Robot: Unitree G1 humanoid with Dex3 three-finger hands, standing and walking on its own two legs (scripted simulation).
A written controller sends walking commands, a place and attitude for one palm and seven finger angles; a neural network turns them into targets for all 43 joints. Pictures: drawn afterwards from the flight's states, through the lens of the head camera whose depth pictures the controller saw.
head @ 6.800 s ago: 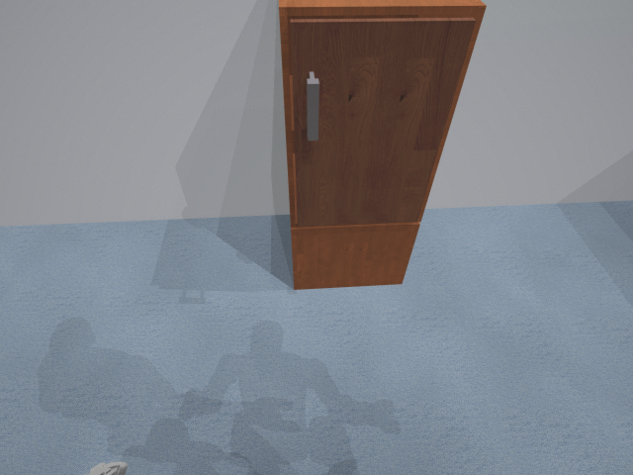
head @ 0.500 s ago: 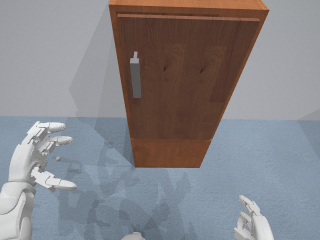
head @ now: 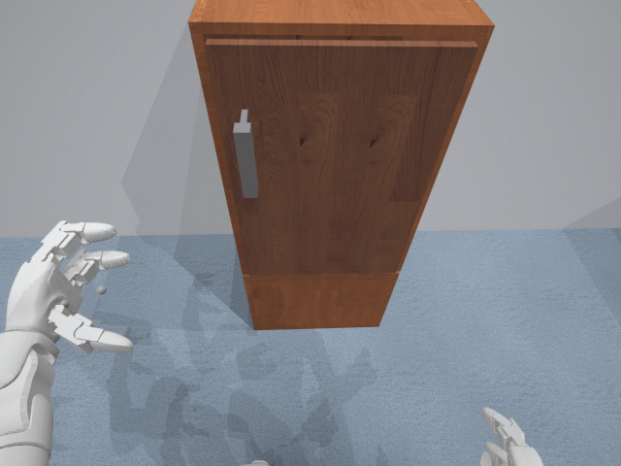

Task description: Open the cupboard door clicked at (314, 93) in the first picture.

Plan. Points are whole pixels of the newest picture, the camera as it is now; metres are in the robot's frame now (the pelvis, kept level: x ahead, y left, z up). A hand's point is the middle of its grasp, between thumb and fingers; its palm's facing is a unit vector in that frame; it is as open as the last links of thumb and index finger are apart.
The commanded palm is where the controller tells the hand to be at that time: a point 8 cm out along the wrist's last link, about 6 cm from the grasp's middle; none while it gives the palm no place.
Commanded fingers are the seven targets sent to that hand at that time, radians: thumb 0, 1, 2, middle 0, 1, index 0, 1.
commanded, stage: raise the hand with hooked fingers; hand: left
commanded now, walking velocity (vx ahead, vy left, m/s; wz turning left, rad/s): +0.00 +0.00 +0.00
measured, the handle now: (247, 154) +0.57 +0.15 +0.06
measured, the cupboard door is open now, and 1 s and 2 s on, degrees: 0 0 0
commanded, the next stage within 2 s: move the hooked fingers beside the handle in 0.24 s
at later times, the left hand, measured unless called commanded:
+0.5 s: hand (112, 287) +0.30 +0.26 +0.08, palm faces +0.13 -0.99 +0.00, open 14.0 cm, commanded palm +0.28 +0.31 +0.08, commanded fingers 0.00 -0.50 0.30 -0.30 -1.20 -0.30 -1.20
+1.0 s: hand (160, 234) +0.38 +0.23 +0.08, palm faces +0.08 -1.00 +0.00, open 14.0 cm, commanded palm +0.35 +0.28 +0.07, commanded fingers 0.00 -0.50 0.30 -0.30 -1.20 -0.30 -1.20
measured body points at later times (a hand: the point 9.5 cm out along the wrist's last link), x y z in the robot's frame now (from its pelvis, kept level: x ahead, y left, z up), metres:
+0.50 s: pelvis -0.01 -0.02 +0.00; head +0.03 -0.01 +0.45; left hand +0.28 +0.31 +0.08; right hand +0.15 -0.26 -0.09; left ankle +0.02 +0.10 -0.71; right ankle -0.01 -0.12 -0.71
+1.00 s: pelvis -0.01 +0.00 -0.01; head +0.05 +0.00 +0.44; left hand +0.37 +0.28 +0.08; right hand +0.08 -0.26 -0.11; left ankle +0.02 +0.10 -0.71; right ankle -0.01 -0.12 -0.71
